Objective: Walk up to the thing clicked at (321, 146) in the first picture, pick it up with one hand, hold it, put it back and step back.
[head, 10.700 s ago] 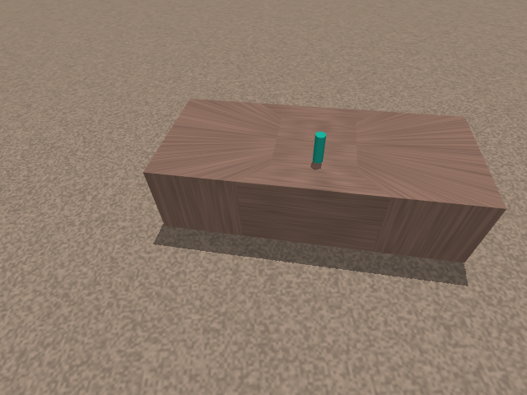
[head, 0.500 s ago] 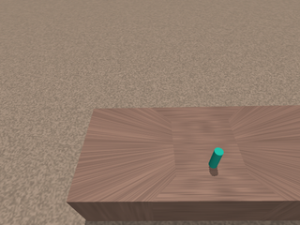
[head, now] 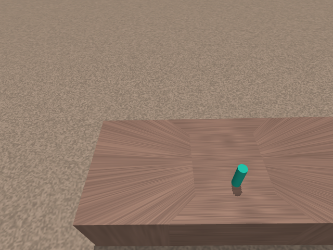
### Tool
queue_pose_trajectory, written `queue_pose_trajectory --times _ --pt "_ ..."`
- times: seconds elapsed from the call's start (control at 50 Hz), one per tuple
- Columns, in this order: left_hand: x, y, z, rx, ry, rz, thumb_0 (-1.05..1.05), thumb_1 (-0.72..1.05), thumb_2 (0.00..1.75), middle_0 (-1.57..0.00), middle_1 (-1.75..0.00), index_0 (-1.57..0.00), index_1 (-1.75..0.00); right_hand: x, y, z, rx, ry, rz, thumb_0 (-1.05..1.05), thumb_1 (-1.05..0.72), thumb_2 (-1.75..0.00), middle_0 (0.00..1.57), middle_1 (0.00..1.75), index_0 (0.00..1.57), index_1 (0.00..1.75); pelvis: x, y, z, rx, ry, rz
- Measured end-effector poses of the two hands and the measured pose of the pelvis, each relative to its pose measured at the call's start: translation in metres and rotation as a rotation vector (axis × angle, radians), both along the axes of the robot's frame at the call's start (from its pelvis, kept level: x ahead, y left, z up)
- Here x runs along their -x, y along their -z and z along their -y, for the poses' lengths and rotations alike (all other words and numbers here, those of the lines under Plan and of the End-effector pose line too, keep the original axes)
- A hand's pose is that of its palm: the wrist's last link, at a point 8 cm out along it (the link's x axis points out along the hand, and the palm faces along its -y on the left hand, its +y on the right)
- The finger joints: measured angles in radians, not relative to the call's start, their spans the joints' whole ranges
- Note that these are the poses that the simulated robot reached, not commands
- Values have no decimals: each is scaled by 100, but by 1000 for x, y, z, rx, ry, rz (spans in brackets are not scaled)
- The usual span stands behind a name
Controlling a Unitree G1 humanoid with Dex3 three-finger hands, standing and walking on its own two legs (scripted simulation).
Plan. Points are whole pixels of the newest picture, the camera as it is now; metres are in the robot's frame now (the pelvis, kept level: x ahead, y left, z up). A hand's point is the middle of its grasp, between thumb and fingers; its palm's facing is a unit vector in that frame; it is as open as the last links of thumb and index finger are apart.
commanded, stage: stand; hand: right
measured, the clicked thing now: (239, 176) +0.52 -0.28 -0.36
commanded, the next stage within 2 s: go down in 0.44 s
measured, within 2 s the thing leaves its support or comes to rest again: neither
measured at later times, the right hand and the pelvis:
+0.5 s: hand out of the picture +0.07 -0.25 -0.16, palm faces -0.02 +0.94 -0.34, open 7.4 cm; pelvis +0.00 +0.00 +0.00, yaw +0 degrees
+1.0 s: hand out of the picture +0.14 -0.27 -0.15, palm faces +0.03 +0.94 -0.34, open 15.7 cm; pelvis -0.01 +0.00 -0.02, yaw -1 degrees
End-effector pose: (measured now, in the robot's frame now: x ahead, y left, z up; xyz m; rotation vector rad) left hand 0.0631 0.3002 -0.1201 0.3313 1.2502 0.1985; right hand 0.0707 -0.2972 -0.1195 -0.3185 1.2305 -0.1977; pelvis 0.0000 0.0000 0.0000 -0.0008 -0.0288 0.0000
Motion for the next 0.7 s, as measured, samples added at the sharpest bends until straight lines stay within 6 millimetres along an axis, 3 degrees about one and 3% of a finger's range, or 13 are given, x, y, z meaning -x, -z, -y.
queue_pose_trajectory --times 0.56,0.7 --pt "3 -1 -2 -1 -2 3 1 90 90 -21 -30 -20 -30 5 0 -2 0 1 -1 1 -90 -89 20 30 20 29 2 0 -2 -1 -1 3" --pt "-12 4 16 23 1 151 1 91 91 -22 -30 -21 -31 -43 2 -4 -10 38 135 1 -71 -70 12 18 12 17 16 11 -3 -2 19 -75"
